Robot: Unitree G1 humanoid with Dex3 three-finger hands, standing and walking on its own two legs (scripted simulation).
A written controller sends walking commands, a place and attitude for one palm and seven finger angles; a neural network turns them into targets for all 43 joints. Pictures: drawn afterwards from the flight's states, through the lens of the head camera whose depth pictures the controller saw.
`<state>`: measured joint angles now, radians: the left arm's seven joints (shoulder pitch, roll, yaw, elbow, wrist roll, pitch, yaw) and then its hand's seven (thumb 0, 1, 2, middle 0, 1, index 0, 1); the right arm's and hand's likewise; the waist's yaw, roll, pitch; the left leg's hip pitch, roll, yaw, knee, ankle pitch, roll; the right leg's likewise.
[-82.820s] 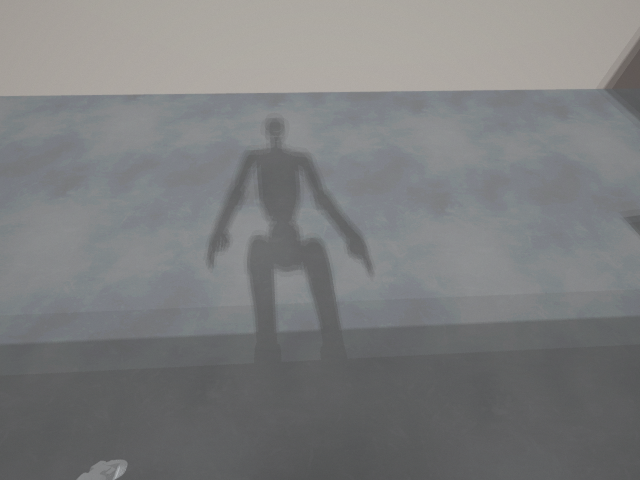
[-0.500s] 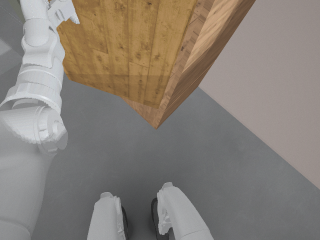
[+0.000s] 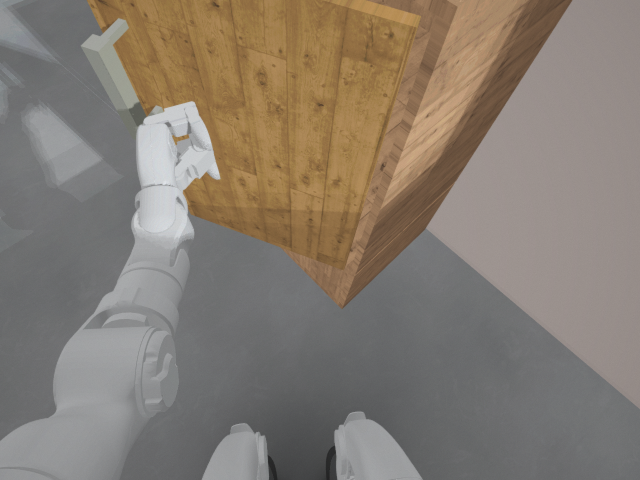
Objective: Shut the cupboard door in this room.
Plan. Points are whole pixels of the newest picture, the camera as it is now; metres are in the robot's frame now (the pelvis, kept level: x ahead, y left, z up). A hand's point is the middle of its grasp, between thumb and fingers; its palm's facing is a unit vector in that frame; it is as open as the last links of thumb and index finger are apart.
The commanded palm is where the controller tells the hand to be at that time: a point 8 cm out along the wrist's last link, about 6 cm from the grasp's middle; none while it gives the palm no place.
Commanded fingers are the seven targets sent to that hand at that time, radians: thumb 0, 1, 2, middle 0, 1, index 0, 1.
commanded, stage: pull the fist back off the door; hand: left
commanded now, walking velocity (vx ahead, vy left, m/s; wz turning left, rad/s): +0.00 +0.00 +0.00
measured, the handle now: (131, 85) +0.63 +0.20 +0.05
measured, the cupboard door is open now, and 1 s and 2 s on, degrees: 25 25 25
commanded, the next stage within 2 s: draw the hand back to the body in 0.20 s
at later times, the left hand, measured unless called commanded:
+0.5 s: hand (197, 172) +0.46 +0.10 +0.08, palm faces +0.07 -1.00 -0.05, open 3.1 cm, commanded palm +0.41 +0.16 +0.09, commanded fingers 0.00 0.90 0.90 -1.30 -1.50 -1.30 -1.50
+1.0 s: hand (58, 273) +0.32 +0.18 +0.16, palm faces +0.12 -0.97 -0.22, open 3.1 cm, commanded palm +0.28 +0.24 +0.18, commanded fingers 0.00 0.90 0.90 -0.89 -1.05 -0.89 -1.05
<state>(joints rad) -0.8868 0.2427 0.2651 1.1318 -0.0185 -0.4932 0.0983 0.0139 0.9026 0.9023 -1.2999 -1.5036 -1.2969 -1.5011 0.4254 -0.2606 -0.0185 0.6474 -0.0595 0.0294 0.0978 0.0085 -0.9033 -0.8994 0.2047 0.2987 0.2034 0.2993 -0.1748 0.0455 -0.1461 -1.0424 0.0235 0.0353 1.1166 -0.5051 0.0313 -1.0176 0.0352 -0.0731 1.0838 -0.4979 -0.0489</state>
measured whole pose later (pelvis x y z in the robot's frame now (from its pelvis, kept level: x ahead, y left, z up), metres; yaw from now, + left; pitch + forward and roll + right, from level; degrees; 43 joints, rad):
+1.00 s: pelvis +0.01 +0.01 +0.08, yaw +1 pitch +3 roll +0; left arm -0.01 0.26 0.05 0.18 -0.08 -0.14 0.05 0.01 0.90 0.90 -1.13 -1.32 -1.13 -1.32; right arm 0.18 -0.24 0.02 0.55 0.06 0.03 -0.08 0.01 -0.90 -0.90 0.20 0.30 0.20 0.30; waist 0.00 0.04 -0.05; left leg -0.33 -0.02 0.05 0.60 -0.33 0.04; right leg -0.32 0.02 -0.04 0.60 -0.33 -0.03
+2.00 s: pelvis +0.01 +0.00 +0.09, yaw +1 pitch -5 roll +0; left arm 0.47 0.36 0.33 -0.35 -0.07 -0.12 0.11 0.01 0.89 0.90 -0.21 -0.31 -0.21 -0.31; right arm 0.20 -0.23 0.02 0.64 0.02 -0.10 -0.07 0.02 -0.90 -0.90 0.20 0.30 0.20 0.30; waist 0.05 0.08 0.01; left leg -0.09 -0.01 0.04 0.40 -0.23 0.03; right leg -0.07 0.03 -0.05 0.38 -0.23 -0.04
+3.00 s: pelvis -0.09 +0.02 +0.07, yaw +2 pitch -1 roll -2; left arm 0.50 0.42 0.44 -0.49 -0.01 -0.24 0.16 0.01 0.89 0.90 -0.21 -0.31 -0.21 -0.30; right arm 0.24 -0.23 0.01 0.59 0.00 -0.05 -0.08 0.02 -0.90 -0.90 0.21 0.30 0.21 0.30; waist -0.01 0.01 0.01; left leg -0.45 -0.01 0.05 0.69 -0.27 0.07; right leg -0.41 0.03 -0.04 0.62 -0.20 -0.02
